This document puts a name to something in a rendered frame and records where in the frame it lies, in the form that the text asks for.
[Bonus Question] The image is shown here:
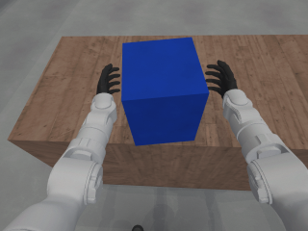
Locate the left robot hand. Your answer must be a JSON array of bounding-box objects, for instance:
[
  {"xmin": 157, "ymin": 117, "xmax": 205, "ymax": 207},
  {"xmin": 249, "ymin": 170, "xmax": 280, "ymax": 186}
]
[{"xmin": 96, "ymin": 64, "xmax": 120, "ymax": 95}]

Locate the right robot upper arm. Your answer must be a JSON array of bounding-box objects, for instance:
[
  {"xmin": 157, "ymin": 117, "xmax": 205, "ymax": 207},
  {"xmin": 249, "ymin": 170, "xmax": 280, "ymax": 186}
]
[{"xmin": 246, "ymin": 152, "xmax": 308, "ymax": 231}]

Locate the robot right forearm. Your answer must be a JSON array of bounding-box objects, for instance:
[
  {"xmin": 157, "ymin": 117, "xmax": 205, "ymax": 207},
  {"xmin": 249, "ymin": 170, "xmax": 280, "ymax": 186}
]
[{"xmin": 222, "ymin": 89, "xmax": 308, "ymax": 176}]

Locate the robot left forearm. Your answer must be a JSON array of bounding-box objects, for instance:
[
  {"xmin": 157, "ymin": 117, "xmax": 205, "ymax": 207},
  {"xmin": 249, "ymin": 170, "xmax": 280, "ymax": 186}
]
[{"xmin": 46, "ymin": 92, "xmax": 117, "ymax": 195}]

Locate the pedestal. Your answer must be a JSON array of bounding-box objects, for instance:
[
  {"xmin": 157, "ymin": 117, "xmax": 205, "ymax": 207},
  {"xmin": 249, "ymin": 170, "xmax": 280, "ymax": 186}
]
[{"xmin": 8, "ymin": 35, "xmax": 308, "ymax": 192}]

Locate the carton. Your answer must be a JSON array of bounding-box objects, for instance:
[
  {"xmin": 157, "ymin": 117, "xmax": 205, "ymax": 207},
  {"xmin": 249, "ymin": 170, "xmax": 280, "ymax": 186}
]
[{"xmin": 121, "ymin": 37, "xmax": 209, "ymax": 146}]

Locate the right robot hand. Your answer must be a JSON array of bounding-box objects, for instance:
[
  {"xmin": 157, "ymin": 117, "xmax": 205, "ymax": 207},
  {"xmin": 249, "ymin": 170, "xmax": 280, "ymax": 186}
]
[{"xmin": 205, "ymin": 60, "xmax": 238, "ymax": 99}]

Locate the left robot upper arm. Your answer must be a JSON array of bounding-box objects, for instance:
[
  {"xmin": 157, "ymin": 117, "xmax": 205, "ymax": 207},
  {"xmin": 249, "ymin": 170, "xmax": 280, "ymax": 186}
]
[{"xmin": 2, "ymin": 157, "xmax": 103, "ymax": 231}]

